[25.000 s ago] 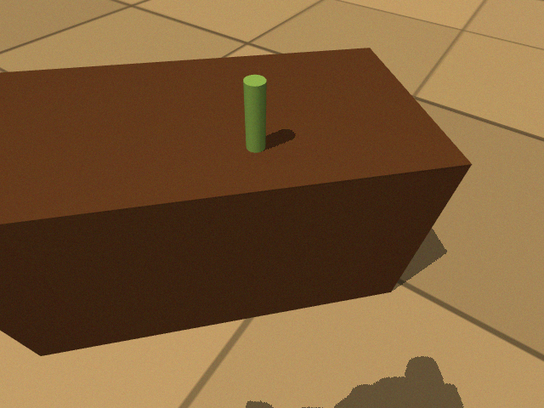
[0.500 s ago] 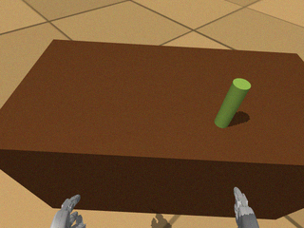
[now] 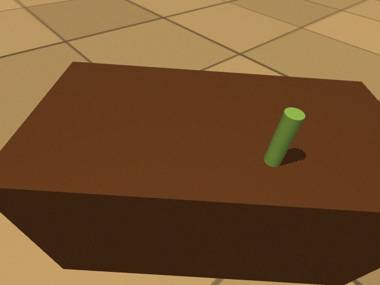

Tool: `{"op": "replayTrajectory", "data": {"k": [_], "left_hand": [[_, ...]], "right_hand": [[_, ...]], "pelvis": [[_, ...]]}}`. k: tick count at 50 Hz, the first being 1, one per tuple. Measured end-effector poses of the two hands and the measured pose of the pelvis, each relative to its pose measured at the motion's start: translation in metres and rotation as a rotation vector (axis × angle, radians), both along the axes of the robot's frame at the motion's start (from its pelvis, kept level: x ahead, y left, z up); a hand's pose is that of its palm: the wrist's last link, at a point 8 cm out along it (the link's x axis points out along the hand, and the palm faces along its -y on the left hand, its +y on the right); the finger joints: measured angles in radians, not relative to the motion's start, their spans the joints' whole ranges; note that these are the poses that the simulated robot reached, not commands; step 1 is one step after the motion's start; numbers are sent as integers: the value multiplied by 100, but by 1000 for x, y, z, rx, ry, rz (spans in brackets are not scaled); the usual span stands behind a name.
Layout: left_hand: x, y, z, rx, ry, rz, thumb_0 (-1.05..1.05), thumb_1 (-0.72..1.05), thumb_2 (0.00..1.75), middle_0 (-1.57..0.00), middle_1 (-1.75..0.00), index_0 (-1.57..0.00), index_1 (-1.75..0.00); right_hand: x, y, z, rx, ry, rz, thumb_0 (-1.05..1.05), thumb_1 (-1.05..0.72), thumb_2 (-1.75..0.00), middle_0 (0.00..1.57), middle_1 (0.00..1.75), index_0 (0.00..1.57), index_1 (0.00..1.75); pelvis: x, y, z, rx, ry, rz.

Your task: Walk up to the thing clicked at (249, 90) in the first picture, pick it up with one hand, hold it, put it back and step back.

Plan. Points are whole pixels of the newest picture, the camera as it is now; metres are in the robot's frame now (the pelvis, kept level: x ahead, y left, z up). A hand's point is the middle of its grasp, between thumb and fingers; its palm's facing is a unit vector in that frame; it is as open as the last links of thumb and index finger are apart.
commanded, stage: home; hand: right
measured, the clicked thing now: (282, 139) +0.50 -0.25 +0.03
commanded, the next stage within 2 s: stand in 1.54 s
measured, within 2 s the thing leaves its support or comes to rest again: neither
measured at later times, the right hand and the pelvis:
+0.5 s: hand out of the picture +0.03 -0.27 -0.14, palm faces -0.05 +0.93 -0.35, open 17.5 cm; pelvis -0.02 -0.02 +0.02, yaw +0 degrees
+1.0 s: hand out of the picture +0.05 -0.27 -0.14, palm faces -0.05 +0.93 -0.36, open 17.5 cm; pelvis +0.00 -0.01 +0.02, yaw +0 degrees
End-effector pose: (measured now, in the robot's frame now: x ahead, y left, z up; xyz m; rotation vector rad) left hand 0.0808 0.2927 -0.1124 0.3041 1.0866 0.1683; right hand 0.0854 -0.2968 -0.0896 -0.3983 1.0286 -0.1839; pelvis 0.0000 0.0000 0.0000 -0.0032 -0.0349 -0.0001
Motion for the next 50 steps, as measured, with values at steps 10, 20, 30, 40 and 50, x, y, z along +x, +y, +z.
{"op": "replayTrajectory", "data": {"k": [10,20,30,40,50], "left_hand": [[-33,-6,1,-5,114,26,1,90,90,-20,-30,-20,-30],[-47,-12,5,0,143,42,1,90,90,-20,-30,-20,-30],[-55,-11,6,11,175,53,1,90,90,-20,-30,-20,-30],[-48,-10,3,1,195,52,1,90,90,-20,-30,-20,-30],[-25,-9,5,-3,175,43,1,90,90,-20,-30,-20,-30]], "right_hand": [[-35,-10,-5,16,132,-43,0,55,-3,5,4,6,5],[-51,-11,-11,46,182,-54,0,56,-3,5,4,6,5],[-64,-18,-12,43,222,-73,0,55,-3,5,4,6,5],[-65,-18,-10,32,257,-87,0,55,-3,5,4,6,5],[-39,-12,-10,38,226,-82,0,54,-4,5,4,6,5]], "pelvis": [[-9,-8,12,3,-29,3],[-18,-14,16,6,-40,4],[-22,-17,17,5,-28,4],[-15,-14,18,4,-11,2],[-2,-10,19,3,-7,5]]}}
